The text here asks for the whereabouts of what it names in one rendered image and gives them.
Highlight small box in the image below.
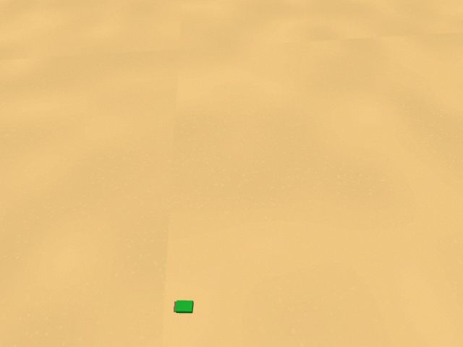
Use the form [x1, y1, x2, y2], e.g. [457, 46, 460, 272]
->
[175, 301, 194, 313]

